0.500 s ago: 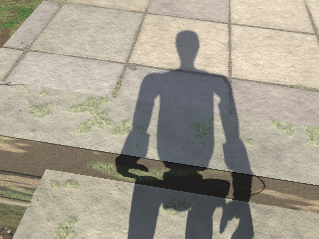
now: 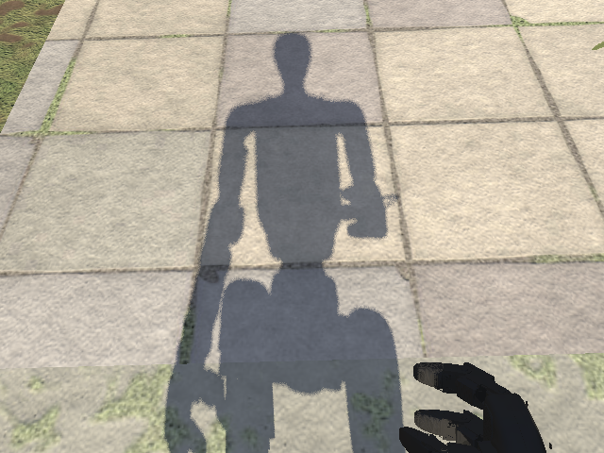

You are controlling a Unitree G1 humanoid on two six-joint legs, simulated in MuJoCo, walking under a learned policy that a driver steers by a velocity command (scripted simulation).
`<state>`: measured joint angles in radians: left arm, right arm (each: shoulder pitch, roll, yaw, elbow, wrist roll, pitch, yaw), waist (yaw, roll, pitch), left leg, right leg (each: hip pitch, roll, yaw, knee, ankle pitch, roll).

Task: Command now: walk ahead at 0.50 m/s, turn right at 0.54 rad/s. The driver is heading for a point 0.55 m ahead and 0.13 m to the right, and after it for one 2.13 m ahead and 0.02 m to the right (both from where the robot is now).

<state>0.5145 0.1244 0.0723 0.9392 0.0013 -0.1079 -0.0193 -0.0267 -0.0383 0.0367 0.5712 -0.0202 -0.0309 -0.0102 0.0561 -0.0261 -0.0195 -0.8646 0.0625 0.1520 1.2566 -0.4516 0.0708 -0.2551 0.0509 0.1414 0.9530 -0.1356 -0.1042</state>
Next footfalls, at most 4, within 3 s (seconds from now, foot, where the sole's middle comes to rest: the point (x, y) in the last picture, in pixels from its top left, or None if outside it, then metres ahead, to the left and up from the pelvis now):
0.46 right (454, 410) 0.47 -0.19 -0.48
1.04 left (417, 312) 0.66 -0.14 -0.48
1.58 right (507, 311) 0.67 -0.31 -0.48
2.06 left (405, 353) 0.58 -0.11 -0.48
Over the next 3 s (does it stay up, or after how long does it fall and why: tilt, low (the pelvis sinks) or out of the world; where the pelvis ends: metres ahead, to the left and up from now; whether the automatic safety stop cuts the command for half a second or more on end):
stays up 1.04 -0.12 0.29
